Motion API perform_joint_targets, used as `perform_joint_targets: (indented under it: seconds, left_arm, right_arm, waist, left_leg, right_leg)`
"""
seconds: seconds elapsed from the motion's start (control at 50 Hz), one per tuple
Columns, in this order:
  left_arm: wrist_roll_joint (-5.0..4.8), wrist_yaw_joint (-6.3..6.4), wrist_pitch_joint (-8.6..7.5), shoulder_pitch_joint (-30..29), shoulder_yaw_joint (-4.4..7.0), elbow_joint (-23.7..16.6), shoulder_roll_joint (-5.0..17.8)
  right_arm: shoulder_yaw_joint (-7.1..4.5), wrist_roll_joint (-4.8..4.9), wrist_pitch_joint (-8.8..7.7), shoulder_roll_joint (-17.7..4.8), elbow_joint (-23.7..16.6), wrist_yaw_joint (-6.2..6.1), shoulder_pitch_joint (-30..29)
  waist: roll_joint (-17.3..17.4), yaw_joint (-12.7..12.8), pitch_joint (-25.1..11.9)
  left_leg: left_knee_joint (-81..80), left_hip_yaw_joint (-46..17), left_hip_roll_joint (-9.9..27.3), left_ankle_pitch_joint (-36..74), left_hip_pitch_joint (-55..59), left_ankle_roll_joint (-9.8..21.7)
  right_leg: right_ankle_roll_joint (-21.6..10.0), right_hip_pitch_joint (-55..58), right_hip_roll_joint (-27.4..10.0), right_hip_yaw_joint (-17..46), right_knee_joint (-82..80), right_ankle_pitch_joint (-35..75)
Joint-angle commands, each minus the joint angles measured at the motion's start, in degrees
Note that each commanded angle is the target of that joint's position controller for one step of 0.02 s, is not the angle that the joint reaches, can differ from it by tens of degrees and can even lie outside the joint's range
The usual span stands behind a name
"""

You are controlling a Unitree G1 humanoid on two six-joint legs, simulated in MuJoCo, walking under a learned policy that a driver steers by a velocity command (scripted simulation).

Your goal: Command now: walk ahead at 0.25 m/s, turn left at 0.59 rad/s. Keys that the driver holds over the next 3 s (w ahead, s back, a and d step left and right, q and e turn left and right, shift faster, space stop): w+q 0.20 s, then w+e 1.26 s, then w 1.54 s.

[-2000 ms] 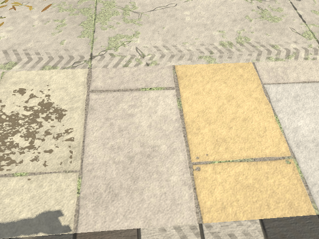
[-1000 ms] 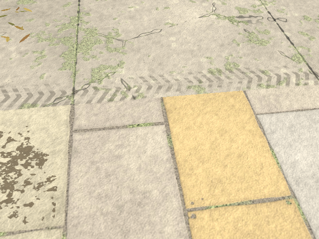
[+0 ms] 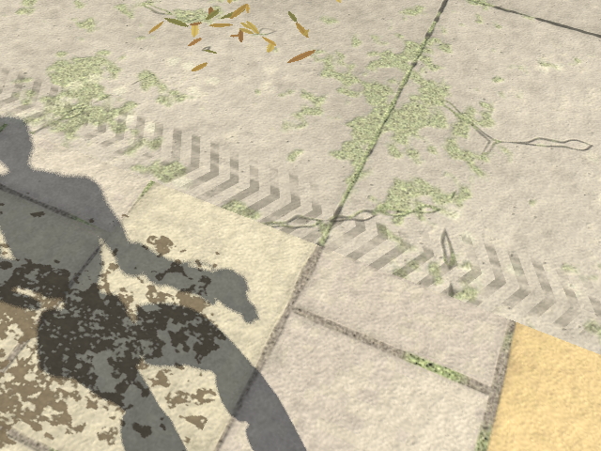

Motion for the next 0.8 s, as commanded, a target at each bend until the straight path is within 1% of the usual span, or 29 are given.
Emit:
perform_joint_targets:
  seconds: [0.02, 0.08, 0.14, 0.16, 0.2, 0.22, 0.24, 0.26, 0.28, 0.3, 0.32, 0.34, 0.36, 0.4, 0.44, 0.48, 0.52, 0.56, 0.58, 0.6, 0.62, 0.64, 0.66, 0.68, 0.7, 0.72, 0.74, 0.78, 0.8]
  left_arm:
    - [-0.33, -0.28, -0.89, 0.78, 1.07, -3.06, 4.77]
    - [-0.51, -0.96, -2.53, -1.32, 0.94, -3.86, 4.61]
    - [-1.23, -1.69, -3.97, -1.20, 1.05, -4.24, 4.89]
    - [-1.48, -1.88, -4.40, -0.36, 1.17, -4.21, 5.03]
    - [-1.75, -2.04, -5.14, 4.36, 1.58, -2.91, 5.01]
    - [-1.30, -1.98, -5.38, 8.94, 1.95, -1.42, 6.00]
    - [0.07, -1.89, -5.48, 15.31, 2.11, -0.08, 7.84]
    - [1.61, -2.36, -5.13, 18.21, 3.12, 1.10, 12.80]
    - [0.69, -2.66, -5.24, 16.18, 3.06, 0.58, 10.97]
    - [-0.70, -2.56, -5.12, 13.87, 2.04, -0.43, 7.66]
    - [-1.09, -2.52, -4.74, 13.07, 1.50, -1.05, 6.55]
    - [-1.18, -2.49, -4.32, 13.06, 1.34, -1.24, 6.65]
    - [-1.06, -2.40, -4.08, 13.61, 1.12, -1.23, 6.58]
    - [-1.25, -2.15, -3.72, 15.27, 1.13, -0.89, 6.77]
    - [-1.59, -1.83, -3.28, 16.58, 1.34, -0.71, 7.42]
    - [-1.85, -1.73, -2.91, 18.68, 1.61, -0.42, 8.46]
    - [-2.23, -1.74, -2.49, 20.52, 1.74, -0.22, 8.82]
    - [-2.52, -1.61, -2.06, 20.50, 1.79, -0.37, 8.88]
    - [-2.51, -1.56, -1.92, 20.32, 1.69, -0.55, 8.42]
    - [-2.24, -1.60, -2.07, 19.60, 1.40, -1.07, 7.38]
    - [-1.46, -1.80, -2.54, 17.13, 0.39, -2.73, 4.20]
    - [-2.22, -1.47, -3.54, 21.53, -1.02, -5.08, -0.38]
    - [-3.06, -1.24, -3.88, 21.67, -0.20, -4.92, 3.58]
    - [-3.46, -1.42, -3.64, 18.99, 0.77, -5.01, 6.51]
    - [-3.15, -1.53, -3.19, 17.17, 0.81, -4.84, 6.02]
    - [-2.55, -1.73, -2.84, 15.57, 0.78, -5.29, 5.14]
    - [-2.29, -1.99, -2.28, 14.63, 0.86, -5.70, 4.25]
    - [-2.31, -2.56, -1.38, 13.74, 0.26, -6.73, 1.77]
    - [-2.15, -2.76, -1.15, 12.94, 0.09, -7.49, 1.31]
  right_arm:
    - [-2.34, 0.18, -0.78, -9.65, -4.79, -1.00, -1.17]
    - [-2.43, 0.25, -0.79, -10.02, -4.51, -1.03, 0.77]
    - [-2.25, 0.27, -0.42, -9.81, -4.77, -0.69, 1.51]
    - [-2.12, 0.30, -0.25, -9.58, -4.94, -0.57, 1.43]
    - [-1.54, 0.51, 0.16, -8.26, -5.55, -0.53, -0.09]
    - [-0.63, 0.21, 0.04, -5.61, -5.65, -0.56, -0.01]
    - [1.01, -0.18, -0.28, -0.26, -5.42, -0.49, 1.33]
    - [1.04, 0.80, -1.40, -0.49, -7.74, -0.32, 1.44]
    - [0.14, 0.88, -2.46, -5.30, -7.77, -0.15, -0.02]
    - [-0.48, 0.39, -2.97, -7.84, -7.06, 0.29, -0.44]
    - [-0.57, -0.31, -3.31, -7.69, -6.30, 0.64, -0.62]
    - [-0.49, -0.77, -3.85, -7.17, -6.53, 0.82, -1.91]
    - [-0.22, -0.84, -4.37, -5.96, -6.92, 1.01, -3.70]
    - [0.64, -0.78, -5.16, -3.14, -7.79, 1.24, -6.77]
    - [1.42, -0.46, -5.64, -0.98, -8.62, 1.56, -9.70]
    - [1.44, 0.23, -5.92, -1.15, -9.18, 1.99, -11.77]
    - [1.02, 0.86, -6.18, -2.58, -9.59, 2.28, -12.56]
    - [0.33, 1.26, -6.48, -4.12, -9.28, 2.30, -10.77]
    - [-0.21, 1.18, -6.52, -5.04, -8.45, 2.02, -8.11]
    - [-1.02, 0.80, -6.54, -6.73, -7.50, 1.44, -3.44]
    - [-2.05, -0.13, -6.44, -9.94, -6.36, 0.66, 5.79]
    - [-3.48, -1.02, -5.28, -15.42, -4.62, 0.48, 12.68]
    - [-2.66, -0.96, -4.89, -11.50, -3.34, 0.83, 13.59]
    - [-1.48, -0.64, -4.84, -7.97, -3.30, 0.87, 11.00]
    - [-0.75, -0.70, -4.79, -5.79, -3.55, 0.95, 7.90]
    - [-0.30, -0.82, -4.76, -4.32, -3.14, 1.13, 5.20]
    - [0.01, -1.10, -4.95, -3.37, -2.80, 1.20, 3.30]
    - [-0.36, -0.95, -5.44, -3.80, -2.05, 1.27, 1.51]
    - [-0.63, -0.85, -5.68, -4.40, -1.64, 1.23, 1.25]
  waist:
    - [8.73, 0.77, -8.95]
    - [8.91, -0.60, -8.14]
    - [9.67, -0.70, -7.30]
    - [9.92, -0.13, -6.92]
    - [9.02, 3.22, -6.10]
    - [7.28, 4.88, -7.26]
    - [-0.52, 5.82, -10.50]
    - [-11.33, 4.46, -6.29]
    - [-10.67, 4.30, -0.62]
    - [-7.91, 3.67, 1.36]
    - [-6.47, 3.28, 0.84]
    - [-6.11, 3.61, 1.02]
    - [-6.09, 4.13, 1.06]
    - [-6.51, 5.02, 0.21]
    - [-7.21, 5.93, -0.34]
    - [-7.93, 6.59, -0.86]
    - [-8.16, 6.45, -1.24]
    - [-8.20, 4.36, -1.98]
    - [-7.73, 2.62, -3.10]
    - [-7.44, -0.08, -5.53]
    - [-3.52, -5.12, -12.07]
    - [13.28, -5.18, -20.97]
    - [16.01, -4.97, -18.70]
    - [11.90, -4.39, -11.26]
    - [9.01, -3.19, -7.44]
    - [7.94, -1.94, -4.01]
    - [8.48, -0.56, -1.86]
    - [8.27, 0.97, -0.23]
    - [7.33, 1.40, 0.11]
  left_leg:
    - [-11.87, -20.15, 13.96, -20.53, 7.88, 7.80]
    - [-11.08, -21.52, 13.83, -21.34, 8.94, 7.33]
    - [-9.90, -23.50, 13.34, -23.42, 7.88, 7.36]
    - [-9.34, -24.32, 13.02, -24.41, 6.91, 7.22]
    - [-6.16, -24.07, 10.54, -27.29, 2.05, 5.39]
    - [-1.15, -20.94, 8.70, -27.91, -1.95, 3.21]
    - [14.63, -12.59, 3.62, -28.81, -7.44, -0.37]
    - [24.30, -5.33, -1.95, -29.62, -21.86, -1.50]
    - [31.56, -5.93, 2.75, -26.59, -28.11, -2.31]
    - [33.26, -4.98, 5.11, -21.55, -28.95, -2.96]
    - [33.08, -2.29, 6.80, -17.86, -27.87, -3.84]
    - [31.50, -0.82, 7.79, -14.42, -26.83, -4.56]
    - [29.55, 0.21, 8.38, -11.17, -24.81, -5.15]
    - [22.86, 2.91, 7.47, -6.51, -19.19, -6.27]
    - [14.17, 4.30, 5.87, -3.37, -11.83, -7.21]
    - [8.54, 4.70, 4.44, -1.90, -6.32, -8.04]
    - [4.81, 3.99, 3.99, -0.80, -2.39, -8.02]
    - [0.26, 3.28, 4.25, 0.20, 3.73, -6.88]
    - [-1.85, 3.49, 4.37, 0.46, 9.39, -5.84]
    - [-2.67, 2.44, 6.19, 0.01, 17.78, -4.31]
    - [-1.11, -4.69, 14.53, -1.54, 31.36, -0.94]
    - [-3.17, -24.60, 28.24, -11.10, 47.26, 6.84]
    - [-7.01, -33.44, 31.09, -17.61, 43.58, 9.08]
    - [-7.88, -26.82, 28.93, -17.57, 37.55, 7.66]
    - [-9.24, -19.90, 25.91, -13.66, 31.98, 6.17]
    - [-11.29, -15.37, 23.87, -9.80, 26.89, 5.76]
    - [-13.01, -11.30, 22.47, -5.69, 22.62, 5.17]
    - [-15.63, -5.67, 21.74, 1.00, 17.81, 5.34]
    - [-16.36, -3.36, 21.80, 4.10, 17.01, 5.70]
  right_leg:
    - [0.42, 0.92, 0.97, -0.06, -8.17, 4.54]
    - [0.19, 3.10, 2.00, -0.16, -14.85, 5.08]
    - [-0.99, 8.10, 3.43, -1.04, -19.97, 2.80]
    - [-1.64, 10.71, 3.71, -1.38, -21.99, 2.24]
    - [-3.26, 20.52, 3.22, -2.47, -29.81, 5.79]
    - [-4.80, 27.63, -0.48, -1.18, -31.80, 6.11]
    - [-8.12, 35.26, -10.50, 9.33, -35.58, -1.70]
    - [-15.29, 38.12, -18.25, 29.12, -42.15, -16.74]
    - [-18.79, 35.09, -20.46, 34.57, -43.84, -24.39]
    - [-17.69, 33.87, -17.89, 29.92, -43.53, -22.15]
    - [-16.18, 33.53, -14.97, 25.48, -43.67, -17.98]
    - [-15.40, 32.57, -13.21, 22.74, -44.26, -13.67]
    - [-14.93, 31.20, -11.52, 19.86, -44.77, -8.07]
    - [-14.43, 28.38, -8.22, 14.00, -44.69, 2.66]
    - [-13.87, 25.01, -6.04, 9.97, -43.78, 8.69]
    - [-14.06, 23.56, -6.04, 9.67, -42.68, 10.49]
    - [-14.16, 23.69, -7.39, 12.03, -41.41, 10.63]
    - [-13.04, 23.56, -8.12, 13.98, -39.17, 11.04]
    - [-11.95, 22.44, -7.25, 13.79, -36.86, 12.42]
    - [-10.29, 19.69, -5.05, 12.52, -31.78, 15.70]
    - [-7.95, 12.32, -1.82, 9.07, -17.98, 11.92]
    - [-4.66, -4.47, 4.30, 0.51, 0.58, -3.37]
    - [-4.06, -11.44, 1.94, 1.32, 11.37, -14.51]
    - [-4.30, -14.08, -0.66, 2.07, 15.72, -10.60]
    - [-4.15, -13.02, -2.20, 0.80, 16.20, -6.66]
    - [-4.02, -12.56, -3.21, 0.29, 14.66, -3.78]
    - [-4.02, -10.92, -4.54, 0.38, 13.37, -1.78]
    - [-3.42, -9.08, -5.28, -0.57, 11.37, 0.89]
    - [-2.96, -9.28, -5.36, -0.77, 9.52, 2.42]
Next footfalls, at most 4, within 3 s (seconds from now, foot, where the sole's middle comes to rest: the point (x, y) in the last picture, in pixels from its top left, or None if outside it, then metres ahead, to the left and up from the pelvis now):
0.24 right None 0.16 -0.16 -0.77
0.62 left None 0.33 0.13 -0.77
1.08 right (368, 368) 0.61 -0.18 -0.77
1.56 left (322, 250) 0.93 -0.09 -0.77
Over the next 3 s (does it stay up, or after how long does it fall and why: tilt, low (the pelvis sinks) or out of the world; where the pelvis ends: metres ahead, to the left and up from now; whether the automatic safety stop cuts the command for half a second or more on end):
stays up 1.40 -0.53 0.01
